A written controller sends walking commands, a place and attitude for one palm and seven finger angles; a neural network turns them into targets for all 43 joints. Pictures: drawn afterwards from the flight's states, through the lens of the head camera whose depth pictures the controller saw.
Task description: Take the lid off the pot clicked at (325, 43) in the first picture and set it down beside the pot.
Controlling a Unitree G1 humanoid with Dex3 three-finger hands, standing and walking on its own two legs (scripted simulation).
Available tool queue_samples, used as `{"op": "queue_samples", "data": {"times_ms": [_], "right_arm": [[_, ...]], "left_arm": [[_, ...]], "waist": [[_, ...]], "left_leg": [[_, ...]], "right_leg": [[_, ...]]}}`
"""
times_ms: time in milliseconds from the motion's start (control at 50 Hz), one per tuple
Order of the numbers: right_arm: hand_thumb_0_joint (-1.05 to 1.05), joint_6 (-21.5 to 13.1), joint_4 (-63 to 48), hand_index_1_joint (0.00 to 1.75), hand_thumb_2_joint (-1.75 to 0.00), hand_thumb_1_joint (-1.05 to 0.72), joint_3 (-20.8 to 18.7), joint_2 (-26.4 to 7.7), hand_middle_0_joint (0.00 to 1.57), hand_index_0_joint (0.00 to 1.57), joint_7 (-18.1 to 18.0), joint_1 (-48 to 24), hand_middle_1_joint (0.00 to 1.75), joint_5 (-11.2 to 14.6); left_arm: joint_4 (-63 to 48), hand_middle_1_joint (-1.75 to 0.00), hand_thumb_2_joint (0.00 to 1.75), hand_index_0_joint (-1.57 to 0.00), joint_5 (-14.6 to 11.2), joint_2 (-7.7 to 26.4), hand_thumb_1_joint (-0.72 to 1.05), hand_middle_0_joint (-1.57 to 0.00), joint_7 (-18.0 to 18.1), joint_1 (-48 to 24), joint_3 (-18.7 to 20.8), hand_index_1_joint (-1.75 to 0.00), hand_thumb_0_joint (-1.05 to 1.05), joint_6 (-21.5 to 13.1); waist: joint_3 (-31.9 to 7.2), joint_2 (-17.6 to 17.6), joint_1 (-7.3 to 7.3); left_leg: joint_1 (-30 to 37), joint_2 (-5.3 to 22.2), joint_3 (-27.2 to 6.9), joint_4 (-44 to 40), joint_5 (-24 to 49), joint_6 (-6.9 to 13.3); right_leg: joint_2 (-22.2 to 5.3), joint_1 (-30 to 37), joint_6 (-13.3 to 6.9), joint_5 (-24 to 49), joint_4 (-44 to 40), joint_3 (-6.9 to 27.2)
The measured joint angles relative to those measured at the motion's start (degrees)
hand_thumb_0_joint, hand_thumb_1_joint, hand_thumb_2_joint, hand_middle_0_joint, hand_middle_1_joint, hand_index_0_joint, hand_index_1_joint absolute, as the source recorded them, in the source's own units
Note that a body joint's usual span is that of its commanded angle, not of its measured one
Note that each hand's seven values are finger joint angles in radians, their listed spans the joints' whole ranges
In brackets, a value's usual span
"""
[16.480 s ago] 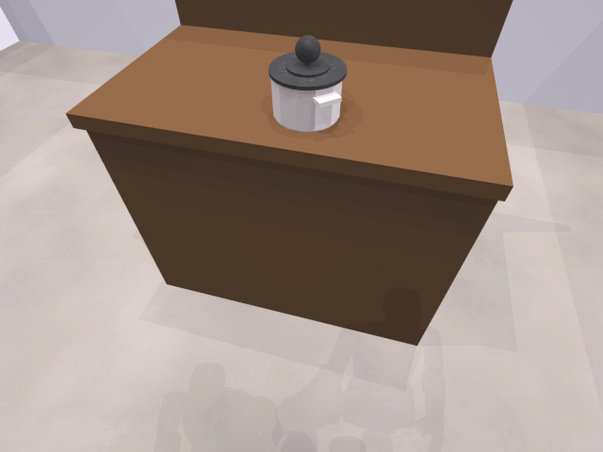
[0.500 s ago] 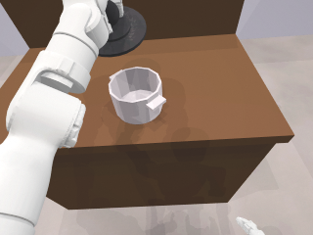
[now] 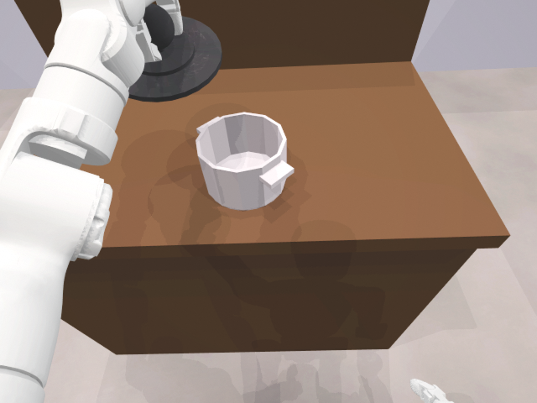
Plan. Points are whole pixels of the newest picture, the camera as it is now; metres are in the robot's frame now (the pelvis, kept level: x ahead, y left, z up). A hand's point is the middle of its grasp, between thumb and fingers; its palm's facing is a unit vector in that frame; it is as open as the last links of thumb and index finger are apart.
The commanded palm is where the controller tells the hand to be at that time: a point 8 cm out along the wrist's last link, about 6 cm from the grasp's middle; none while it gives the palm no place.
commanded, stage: move the lid sideways beside the pot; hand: left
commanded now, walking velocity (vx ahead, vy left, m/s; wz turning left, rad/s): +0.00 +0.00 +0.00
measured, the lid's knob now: (153, 27) +0.52 +0.13 +0.30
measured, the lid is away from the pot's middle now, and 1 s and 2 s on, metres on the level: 0.10 0.20 0.23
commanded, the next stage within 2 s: lower the lid onto the table in 1.32 s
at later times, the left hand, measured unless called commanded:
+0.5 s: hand (95, 37) +0.48 +0.19 +0.31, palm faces -0.11 -0.05 -0.99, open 8.0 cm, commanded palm +0.46 +0.19 +0.37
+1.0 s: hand (55, 41) +0.48 +0.24 +0.31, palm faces -0.14 -0.05 -0.99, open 8.0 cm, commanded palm +0.46 +0.24 +0.37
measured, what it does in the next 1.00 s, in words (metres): stands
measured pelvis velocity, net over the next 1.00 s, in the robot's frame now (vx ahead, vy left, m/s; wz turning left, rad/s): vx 0.00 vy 0.00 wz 0.00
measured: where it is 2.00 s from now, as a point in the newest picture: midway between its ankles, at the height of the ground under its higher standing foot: outside the picture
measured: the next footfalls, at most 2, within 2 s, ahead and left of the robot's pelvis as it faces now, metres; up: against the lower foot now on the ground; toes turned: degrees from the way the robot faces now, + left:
none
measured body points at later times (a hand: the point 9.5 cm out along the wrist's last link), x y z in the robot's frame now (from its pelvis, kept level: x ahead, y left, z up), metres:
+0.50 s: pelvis +0.00 +0.00 +0.00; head +0.03 -0.02 +0.45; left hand +0.48 +0.19 +0.36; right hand +0.11 -0.25 -0.12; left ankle -0.04 +0.07 -0.74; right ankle +0.01 -0.13 -0.74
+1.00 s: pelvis +0.00 +0.00 +0.00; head +0.04 -0.02 +0.45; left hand +0.48 +0.24 +0.36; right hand +0.09 -0.26 -0.13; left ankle -0.04 +0.07 -0.74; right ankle +0.01 -0.13 -0.74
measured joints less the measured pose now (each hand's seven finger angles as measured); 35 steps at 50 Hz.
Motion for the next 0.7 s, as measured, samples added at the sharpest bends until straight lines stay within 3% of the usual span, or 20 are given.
{"op": "queue_samples", "data": {"times_ms": [140,460,700], "right_arm": [[0.01,0.26,-0.14,0.3,-0.89,-0.91,0.01,0.21,0.2,0.2,0.13,0.89,0.3,0.05],[0.01,1.54,-1.01,0.3,-0.89,-0.91,-0.37,-0.38,0.2,0.2,0.74,0.43,0.3,0.31],[0.01,2.57,-2.07,0.3,-0.89,-0.91,-0.07,-0.44,0.2,0.2,0.33,-1.02,0.3,0.99]], "left_arm": [[1.66,-1.0,0.89,-0.61,0.79,1.94,0.21,-0.88,-0.06,-0.73,0.6,-0.84,-0.01,-0.3],[-3.83,-1.0,0.89,-0.6,0.86,5.6,0.21,-0.88,-1.81,3.34,2.63,-0.84,-0.01,-1.14],[-2.64,-1.0,0.89,-0.6,1.45,8.9,0.21,-0.88,-2.49,3.33,1.65,-0.84,-0.01,-1.51]], "waist": [[0.25,-0.11,-0.45],[-0.17,0.06,0.32],[0.66,-0.65,0.49]], "left_leg": [[-0.3,-0.13,0.22,-0.06,0.07,0.17],[0.21,-0.1,-0.01,0.23,-0.32,0.35],[-0.49,0.15,-0.59,1.17,-0.36,0.09]], "right_leg": [[-0.11,-0.31,0.19,0.17,-0.14,0.24],[-0.06,0.62,0.31,0.11,-0.63,0.03],[0.13,0.5,0.02,0.32,-0.53,-0.61]]}}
